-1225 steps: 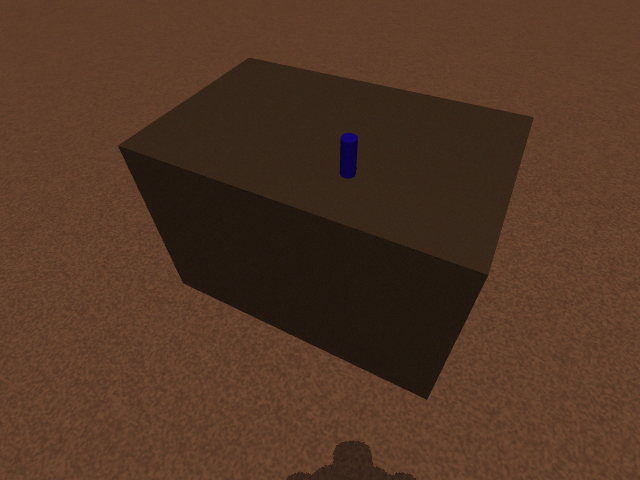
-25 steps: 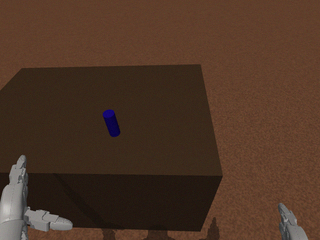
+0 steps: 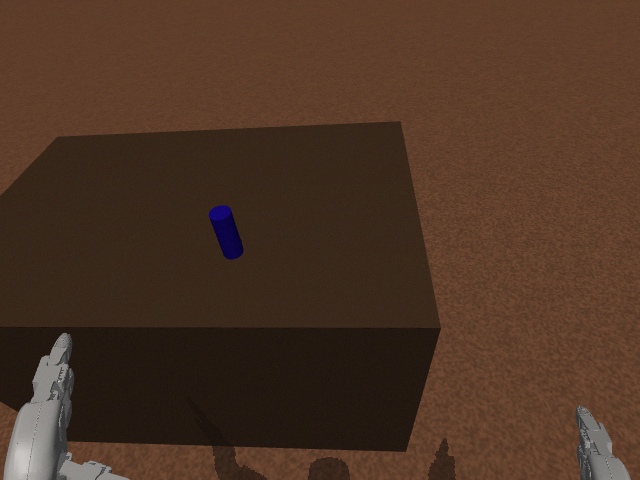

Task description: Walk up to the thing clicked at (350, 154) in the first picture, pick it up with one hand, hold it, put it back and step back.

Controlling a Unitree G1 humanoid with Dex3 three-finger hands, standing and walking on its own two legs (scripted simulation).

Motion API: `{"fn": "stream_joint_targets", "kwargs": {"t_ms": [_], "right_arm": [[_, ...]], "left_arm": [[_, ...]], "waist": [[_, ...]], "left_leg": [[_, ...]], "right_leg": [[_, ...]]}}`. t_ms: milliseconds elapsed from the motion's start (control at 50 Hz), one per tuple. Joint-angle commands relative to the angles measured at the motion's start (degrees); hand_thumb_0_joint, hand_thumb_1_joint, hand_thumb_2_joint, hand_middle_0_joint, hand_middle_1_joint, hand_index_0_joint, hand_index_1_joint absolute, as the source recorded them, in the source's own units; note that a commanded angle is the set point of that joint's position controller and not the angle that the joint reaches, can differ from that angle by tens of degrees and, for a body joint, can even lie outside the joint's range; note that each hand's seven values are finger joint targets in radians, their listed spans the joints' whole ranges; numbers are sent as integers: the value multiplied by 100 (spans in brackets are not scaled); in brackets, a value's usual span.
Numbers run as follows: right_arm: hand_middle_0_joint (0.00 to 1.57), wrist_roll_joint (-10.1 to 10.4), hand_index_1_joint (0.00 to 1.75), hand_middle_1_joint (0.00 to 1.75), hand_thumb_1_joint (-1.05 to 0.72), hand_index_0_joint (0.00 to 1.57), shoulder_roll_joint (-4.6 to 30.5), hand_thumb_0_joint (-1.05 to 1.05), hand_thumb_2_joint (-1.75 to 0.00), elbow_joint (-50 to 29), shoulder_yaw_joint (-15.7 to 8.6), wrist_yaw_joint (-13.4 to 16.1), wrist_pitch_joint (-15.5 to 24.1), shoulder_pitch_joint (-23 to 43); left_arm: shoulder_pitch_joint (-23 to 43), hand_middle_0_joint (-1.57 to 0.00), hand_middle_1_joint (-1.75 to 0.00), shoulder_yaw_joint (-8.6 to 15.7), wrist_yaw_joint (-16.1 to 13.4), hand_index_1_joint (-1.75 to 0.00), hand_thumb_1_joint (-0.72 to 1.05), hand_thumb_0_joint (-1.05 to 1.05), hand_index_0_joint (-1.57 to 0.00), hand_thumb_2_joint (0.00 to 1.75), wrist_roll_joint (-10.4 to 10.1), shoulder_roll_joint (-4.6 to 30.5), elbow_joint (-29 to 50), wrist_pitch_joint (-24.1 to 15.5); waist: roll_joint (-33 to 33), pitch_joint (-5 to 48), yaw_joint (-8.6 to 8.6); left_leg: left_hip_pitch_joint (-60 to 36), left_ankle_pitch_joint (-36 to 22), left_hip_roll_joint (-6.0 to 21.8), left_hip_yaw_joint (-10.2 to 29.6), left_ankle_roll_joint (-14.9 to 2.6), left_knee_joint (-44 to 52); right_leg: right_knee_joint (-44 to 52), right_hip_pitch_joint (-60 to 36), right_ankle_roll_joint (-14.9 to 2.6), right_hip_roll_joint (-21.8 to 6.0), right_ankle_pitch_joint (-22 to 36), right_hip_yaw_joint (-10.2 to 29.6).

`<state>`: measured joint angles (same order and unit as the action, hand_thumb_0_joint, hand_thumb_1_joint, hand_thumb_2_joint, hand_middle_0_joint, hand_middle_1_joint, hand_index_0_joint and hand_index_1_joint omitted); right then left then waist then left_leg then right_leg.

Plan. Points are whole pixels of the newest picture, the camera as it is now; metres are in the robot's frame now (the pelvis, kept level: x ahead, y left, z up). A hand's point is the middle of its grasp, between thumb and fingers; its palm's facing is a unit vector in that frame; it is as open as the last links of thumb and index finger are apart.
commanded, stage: home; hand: left
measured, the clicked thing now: (227, 233) +0.55 +0.22 -0.02
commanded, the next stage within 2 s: none
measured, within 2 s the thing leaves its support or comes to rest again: neither
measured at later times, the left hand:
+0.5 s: hand (197, 462) +0.18 +0.19 -0.06, palm faces +0.10 -0.98 -0.18, open 17.6 cm
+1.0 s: hand (201, 445) +0.20 +0.19 -0.06, palm faces +0.11 -0.97 -0.22, open 17.6 cm
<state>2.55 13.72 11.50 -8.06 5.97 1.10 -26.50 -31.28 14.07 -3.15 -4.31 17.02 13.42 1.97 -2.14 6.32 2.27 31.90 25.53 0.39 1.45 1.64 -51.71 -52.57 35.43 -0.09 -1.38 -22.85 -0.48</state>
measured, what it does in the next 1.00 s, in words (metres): stands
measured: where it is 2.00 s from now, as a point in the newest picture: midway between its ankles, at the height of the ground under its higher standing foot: outside the picture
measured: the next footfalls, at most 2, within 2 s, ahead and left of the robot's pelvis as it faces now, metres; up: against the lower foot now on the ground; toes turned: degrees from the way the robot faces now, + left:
none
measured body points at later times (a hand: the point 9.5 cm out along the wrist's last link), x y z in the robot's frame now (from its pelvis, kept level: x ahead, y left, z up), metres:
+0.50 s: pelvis +0.01 +0.02 -0.01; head +0.05 +0.03 +0.44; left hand +0.17 +0.25 -0.05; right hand +0.17 -0.21 -0.04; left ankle +0.01 +0.14 -0.69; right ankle +0.04 -0.12 -0.69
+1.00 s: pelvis +0.03 +0.02 -0.01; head +0.06 +0.02 +0.44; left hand +0.19 +0.24 -0.04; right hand +0.19 -0.21 -0.04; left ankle +0.01 +0.14 -0.69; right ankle +0.04 -0.12 -0.69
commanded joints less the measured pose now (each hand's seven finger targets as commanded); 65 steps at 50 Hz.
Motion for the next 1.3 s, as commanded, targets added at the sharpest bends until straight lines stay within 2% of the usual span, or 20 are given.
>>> {"fn": "stream_joint_targets", "kwargs": {"t_ms": [0,80,140,200,240,260,300,340,360,420,440,500,580,700,840,880,900,1000,1100,1280], "right_arm": [[12,-19,17,17,24,12,528,0,-31,-1201,-146,22,395,325],[13,10,17,17,-8,13,126,0,-47,-1457,445,-13,441,600],[13,-23,19,19,-25,13,-95,0,-52,-1436,783,-30,512,461],[15,-81,21,21,-35,15,656,0,-59,-1088,108,44,469,-83],[16,-88,24,24,-51,16,437,0,-68,-1135,323,-11,462,-57],[17,-75,25,25,-59,17,626,0,-75,-1196,86,1,473,52],[18,-75,27,27,-74,18,668,0,-81,-1129,21,-1,449,99],[20,-77,30,30,-88,20,679,0,-90,-1223,134,-25,440,229],[20,-64,30,30,-89,20,423,0,-90,-1334,449,-60,436,290],[20,-58,30,30,-90,20,130,0,-90,-1482,745,-62,352,341],[20,-69,30,30,-90,20,328,0,-90,-1643,558,-41,343,352],[20,-106,30,30,-90,20,202,0,-90,-1634,669,-19,278,244],[20,-115,30,30,-90,20,354,0,-90,-1540,456,-28,188,45],[20,-72,30,30,-90,20,443,0,-90,-1981,443,-74,146,255],[20,-75,30,30,-90,20,360,0,-90,-1829,541,-29,47,-90],[20,-68,30,30,-90,20,172,0,-90,-1653,648,-48,19,-224],[20,-76,30,30,-90,20,458,0,-90,-2025,454,-28,53,0],[20,-89,30,30,-90,20,351,0,-90,-2016,533,1,71,15],[20,-84,30,30,-90,20,336,0,-90,-1934,536,17,39,15],[20,-90,30,30,-90,20,423,0,-90,-2002,451,36,37,6]], "left_arm": [[114,-5,-5,832,-119,-5,-58,0,-5,4,35,1037,658,-442],[572,-5,-4,324,-56,-4,-61,0,-5,2,61,645,369,-653],[580,-5,-5,-84,-48,-5,-59,0,-5,4,123,328,318,-770],[339,-5,-5,89,-81,-5,-58,0,-5,4,183,671,7,-677],[316,-5,-5,-259,-43,-5,-56,0,-5,5,195,364,-132,-576],[333,-5,-5,-379,-41,-5,-56,0,-5,5,182,249,-243,-519],[394,-5,-5,-659,-33,-5,-57,0,-5,4,214,65,-399,-410],[487,-5,-4,-725,-52,-4,-61,0,-5,3,230,98,-437,-335],[697,-5,-4,-885,-51,-4,-61,0,-5,2,242,24,-354,-325],[703,-5,-5,-887,-115,-5,-59,0,-5,4,258,139,-459,-284],[765,-5,-5,-986,-119,-5,-59,0,-5,4,264,91,-417,-256],[692,-5,-5,-868,-174,-5,-59,0,-5,3,263,194,-457,-208],[423,-5,-5,-1002,-171,-5,-59,0,-5,4,235,80,-485,-61],[518,-5,-5,-1329,-98,-5,-57,0,-5,4,240,-219,-694,69],[605,-5,-5,-990,-158,-4,-59,0,-5,3,280,110,-451,62],[594,-4,-4,-977,-155,-4,-61,0,-5,2,271,147,-410,87],[667,-5,-5,-1070,-161,-5,-58,0,-5,4,261,75,-345,104],[536,-5,-5,-1170,-158,-5,-57,0,-5,5,259,-75,-368,160],[364,-5,-5,-1017,-181,-5,-58,0,-5,4,268,51,-533,196],[596,-5,-5,-1093,-173,-5,-58,0,-5,3,265,29,-303,183]], "waist": [[587,-159,17],[557,-336,-24],[196,15,5],[73,258,-180],[22,391,-200],[79,444,-278],[54,399,-296],[-12,491,-205],[-37,523,-187],[-26,702,-107],[-63,764,-175],[-259,902,-33],[-339,795,-92],[505,485,-279],[133,710,-126],[-9,705,-128],[156,765,-229],[248,830,-231],[374,678,-150],[226,664,-263]], "left_leg": [[507,296,-182,-322,-318,966],[590,424,-182,-365,-338,957],[452,120,-153,-297,-316,1072],[116,-329,-130,-301,-258,1009],[33,-615,-111,-233,-214,941],[48,-654,-108,-199,-208,902],[111,-746,-82,-154,-183,868],[175,-890,-17,-44,-132,870],[189,-976,-8,-32,-120,836],[233,-1060,-23,-49,-113,761],[217,-1042,-15,-28,-94,788],[271,-1068,-73,-115,-103,709],[204,-1409,-50,-125,-65,682],[395,-1099,-55,-183,-174,563],[295,-1272,-84,-209,-125,553],[274,-1312,-101,-232,-122,520],[254,-1238,-95,-232,-141,528],[275,-1196,-112,-270,-190,418],[448,-1116,-121,-270,-214,374],[389,-852,-122,-310,-228,420]], "right_leg": [[1348,-567,83,-8,-659,44],[1382,-440,102,-46,-838,162],[1047,-614,69,49,-112,-110],[936,-522,38,96,341,-161],[822,-448,23,117,564,-202],[788,-411,20,116,599,-216],[686,-273,-9,130,638,-241],[552,-308,-37,130,687,-274],[522,-315,-46,125,732,-266],[481,-375,-53,100,753,-233],[456,-416,-60,101,746,-226],[463,-547,-63,61,814,-171],[378,-432,-98,98,1042,-213],[551,-312,-22,117,883,-230],[432,-351,-52,81,976,-187],[432,-319,-54,74,1025,-167],[461,-377,-31,77,1017,-163],[518,-424,-8,52,1089,-124],[551,-413,-2,39,1023,-118],[603,-300,-1,39,812,-76]]}}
